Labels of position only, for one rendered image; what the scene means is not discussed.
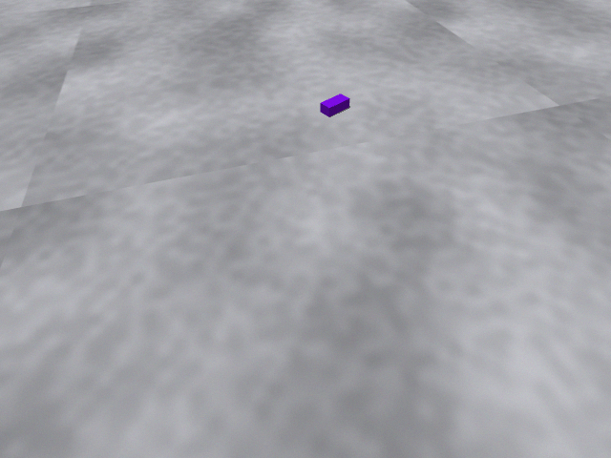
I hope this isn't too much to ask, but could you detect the carton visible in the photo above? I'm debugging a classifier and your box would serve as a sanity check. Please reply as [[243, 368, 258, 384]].
[[320, 94, 349, 117]]

